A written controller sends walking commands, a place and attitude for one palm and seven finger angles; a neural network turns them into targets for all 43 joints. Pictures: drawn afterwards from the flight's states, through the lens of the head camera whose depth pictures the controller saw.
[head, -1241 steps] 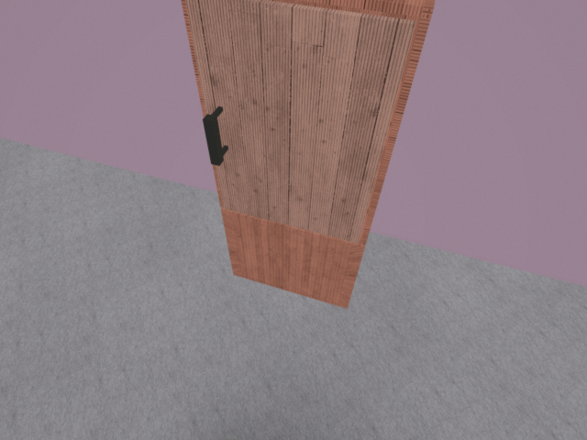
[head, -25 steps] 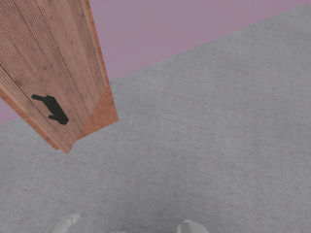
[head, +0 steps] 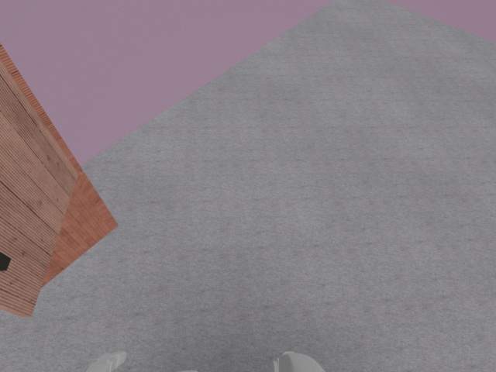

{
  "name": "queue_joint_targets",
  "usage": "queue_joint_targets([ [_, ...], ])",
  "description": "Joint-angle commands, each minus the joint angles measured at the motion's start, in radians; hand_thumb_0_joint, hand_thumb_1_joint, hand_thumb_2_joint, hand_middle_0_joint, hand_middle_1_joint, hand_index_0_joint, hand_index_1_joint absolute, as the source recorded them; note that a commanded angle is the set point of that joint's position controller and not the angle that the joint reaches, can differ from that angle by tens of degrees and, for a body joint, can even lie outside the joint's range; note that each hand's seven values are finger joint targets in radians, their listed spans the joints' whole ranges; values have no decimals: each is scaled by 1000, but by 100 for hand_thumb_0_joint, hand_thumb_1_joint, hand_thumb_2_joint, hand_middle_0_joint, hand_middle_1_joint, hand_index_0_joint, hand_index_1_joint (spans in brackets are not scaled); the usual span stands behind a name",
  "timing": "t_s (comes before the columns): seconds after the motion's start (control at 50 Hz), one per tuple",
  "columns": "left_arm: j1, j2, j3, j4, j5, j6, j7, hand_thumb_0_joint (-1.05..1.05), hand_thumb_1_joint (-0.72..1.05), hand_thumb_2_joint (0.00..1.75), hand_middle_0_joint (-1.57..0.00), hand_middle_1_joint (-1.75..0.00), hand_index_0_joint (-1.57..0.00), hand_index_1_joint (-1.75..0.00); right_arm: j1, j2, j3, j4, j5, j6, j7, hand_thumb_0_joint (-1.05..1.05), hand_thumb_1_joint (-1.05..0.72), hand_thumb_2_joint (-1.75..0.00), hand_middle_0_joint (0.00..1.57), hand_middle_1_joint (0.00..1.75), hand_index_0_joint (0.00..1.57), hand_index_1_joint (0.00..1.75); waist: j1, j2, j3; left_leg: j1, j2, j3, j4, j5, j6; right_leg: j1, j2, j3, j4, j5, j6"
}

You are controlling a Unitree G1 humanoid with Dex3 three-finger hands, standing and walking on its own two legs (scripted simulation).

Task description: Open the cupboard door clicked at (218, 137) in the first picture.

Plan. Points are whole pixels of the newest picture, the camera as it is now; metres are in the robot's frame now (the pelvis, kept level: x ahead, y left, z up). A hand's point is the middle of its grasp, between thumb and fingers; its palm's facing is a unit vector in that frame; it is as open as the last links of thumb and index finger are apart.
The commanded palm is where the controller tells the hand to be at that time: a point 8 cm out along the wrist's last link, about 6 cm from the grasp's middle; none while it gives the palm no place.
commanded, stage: walk to a spot facing it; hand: left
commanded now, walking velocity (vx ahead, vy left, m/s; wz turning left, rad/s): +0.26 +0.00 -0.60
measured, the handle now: out of the picture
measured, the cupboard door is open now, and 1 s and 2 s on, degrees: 42 42 42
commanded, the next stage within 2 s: turn to face it in 1.50 s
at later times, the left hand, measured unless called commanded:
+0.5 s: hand (164, 343) +0.18 +0.16 -0.18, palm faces -0.27 -0.95 -0.18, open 7.4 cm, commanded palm none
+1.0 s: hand (292, 197) +0.51 -0.08 -0.15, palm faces -0.58 -0.78 -0.23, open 7.4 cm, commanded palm none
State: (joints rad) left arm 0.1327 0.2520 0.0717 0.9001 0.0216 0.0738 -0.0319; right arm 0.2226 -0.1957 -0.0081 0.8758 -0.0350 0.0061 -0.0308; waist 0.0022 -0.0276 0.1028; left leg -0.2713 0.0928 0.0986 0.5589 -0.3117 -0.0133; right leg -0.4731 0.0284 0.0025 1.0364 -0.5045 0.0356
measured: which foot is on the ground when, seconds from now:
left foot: down 0.00-0.16, up 0.18-0.46, down 0.48-0.86, up 0.88-1.00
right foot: up 0.00-0.14, down 0.16-0.48, up 0.50-0.86, down 0.88-1.00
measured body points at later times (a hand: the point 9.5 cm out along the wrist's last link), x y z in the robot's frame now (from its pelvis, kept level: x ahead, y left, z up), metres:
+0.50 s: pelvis +0.12 -0.03 -0.01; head +0.17 -0.02 +0.44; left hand +0.19 +0.21 -0.17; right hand +0.15 -0.31 -0.13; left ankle +0.20 +0.07 -0.74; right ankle +0.00 -0.13 -0.73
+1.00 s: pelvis +0.28 -0.16 -0.01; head +0.32 -0.20 +0.44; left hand +0.54 -0.04 -0.13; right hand +0.10 -0.33 -0.16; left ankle +0.31 +0.01 -0.65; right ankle +0.26 -0.23 -0.73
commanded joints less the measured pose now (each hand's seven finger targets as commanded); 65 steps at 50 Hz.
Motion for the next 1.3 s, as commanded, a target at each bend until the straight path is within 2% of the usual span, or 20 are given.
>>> queue_joint_targets([
  [0.0,-59,35,11,-108,-9,-33,-13,0,90,90,-20,-30,-20,-30,71,-222,-69,-44,-5,-12,-13,0,-90,-90,20,30,20,30,-35,245,-149,187,227,-59,-148,599,118,19,-50,-68,-143,16,9],
  [0.1,21,65,19,-76,2,-52,-21,0,90,90,-20,-30,-20,-30,69,-241,-83,-30,1,-5,6,0,-90,-90,20,30,20,30,4,176,-152,39,208,18,-23,88,43,321,-3,-150,-545,163,-38],
  [0.12,135,142,40,-39,7,-61,-12,0,90,90,-20,-30,-20,-30,38,-200,-76,-50,14,-7,15,0,-90,-90,20,30,20,30,66,-18,-181,-179,136,90,170,-83,-2,553,-130,35,-663,86,-94],
  [0.14,248,266,71,-3,6,-70,6,0,90,90,-20,-30,-20,-30,-86,-120,-54,-119,24,-8,24,0,-90,-90,20,30,20,30,142,-376,-132,-484,-18,124,464,-413,-56,650,-401,494,-796,108,-229],
  [0.2,160,197,51,-26,-3,-82,32,0,90,90,-20,-30,-20,-30,-159,-168,-70,-112,17,-10,30,0,-90,-90,20,30,20,30,81,-179,-25,-493,48,-101,591,-192,-52,412,-361,461,-827,-25,-275],
  [0.42,76,160,49,-12,-4,-106,10,0,90,90,-20,-30,-20,-30,28,-138,-70,-34,17,-60,30,0,-90,-90,20,30,20,30,-55,-66,-93,122,-68,-7,-61,79,-46,156,-161,247,-630,228,-174],
  [0.44,66,105,37,-24,-6,-107,6,0,90,90,-20,-30,-20,-30,154,-204,-84,7,10,-71,14,0,-90,-90,20,30,20,30,-111,85,-149,331,24,-120,-143,-14,-9,30,-84,189,-428,243,-133],
  [0.46,91,37,20,-42,-14,-106,-5,0,90,90,-20,-30,-20,-30,291,-329,-112,29,-12,-76,6,0,-90,-90,20,30,20,30,-155,393,-237,490,341,-514,-240,-151,108,-182,51,11,-68,-46,-64],
  [0.48,26,58,20,-74,-6,-113,-7,0,90,90,-20,-30,-20,-30,339,-328,-98,34,-13,-68,1,0,-90,-90,20,30,20,30,-164,310,-201,419,457,-673,-337,-226,194,-257,4,49,133,-99,-68],
  [0.6,-14,-6,4,-37,9,-88,-42,0,90,90,-20,-30,-20,-30,177,-160,-50,33,0,-92,2,0,-90,-90,20,30,20,30,-34,198,-87,239,243,-92,-306,328,99,-220,-126,-22,86,206,-29],
  [0.72,-149,-19,-12,-65,9,-81,-41,0,90,90,-20,-30,-20,-30,229,-161,-53,75,-5,-76,14,0,-90,-90,20,30,20,30,-62,187,-47,174,240,48,-317,307,93,-45,-90,-124,-285,271,-46],
  [0.8,-28,28,3,-25,9,-90,-31,0,90,90,-20,-30,-20,-30,197,-182,-51,88,-1,-64,17,0,-90,-90,20,30,20,30,31,134,-96,124,222,107,-102,508,62,264,-18,-180,-426,271,-93],
  [0.82,143,79,20,30,10,-102,-22,0,90,90,-20,-30,-20,-30,169,-176,-48,84,8,-65,22,0,-90,-90,20,30,20,30,113,62,-173,1,174,148,125,535,26,532,-30,-135,-470,265,-128],
  [0.84,319,202,56,74,14,-114,-3,0,90,90,-20,-30,-20,-30,155,-116,-37,53,29,-70,30,0,-90,-90,20,30,20,30,182,-193,-302,-281,58,198,478,170,-18,818,-293,227,-566,181,-223],
  [0.86,362,259,65,89,-14,-110,11,0,90,90,-20,-30,-20,-30,92,-102,-41,10,36,-69,25,0,-90,-90,20,30,20,30,178,-253,-299,-450,-26,70,730,-313,-32,805,-484,566,-740,338,-309],
  [0.98,46,88,13,25,-1,-132,30,0,90,90,-20,-30,-20,-30,159,-54,-52,114,5,-26,32,0,-90,-90,20,30,20,30,-42,-106,-90,-248,77,-41,490,-7,-50,262,-274,107,-820,365,-221],
  [1.16,171,92,15,121,-5,-155,28,0,90,90,-20,-30,-20,-30,-65,-49,-56,41,10,-60,54,0,-90,-90,20,30,20,30,7,-52,-52,-210,6,2,68,109,-28,426,-265,120,-758,552,-213],
  [1.22,153,79,11,119,-13,-150,29,0,90,90,-20,-30,-20,-30,98,-108,-68,101,2,-74,38,0,-90,-90,20,30,20,30,-87,13,-95,147,-32,7,-71,161,16,272,-192,47,-502,673,-159],
  [1.26,180,10,-10,75,-21,-151,14,0,90,90,-20,-30,-20,-30,346,-283,-104,152,-19,-72,21,0,-90,-90,20,30,20,30,-155,356,-265,496,385,-533,-233,68,218,-98,10,-83,97,-15,-79],
  [1.28,112,25,-4,52,-6,-152,19,0,90,90,-20,-30,-20,-30,321,-262,-99,149,-11,-59,22,0,-90,-90,20,30,20,30,-153,224,-206,346,419,-574,-309,-135,242,-142,-24,-7,232,-77,-92],
])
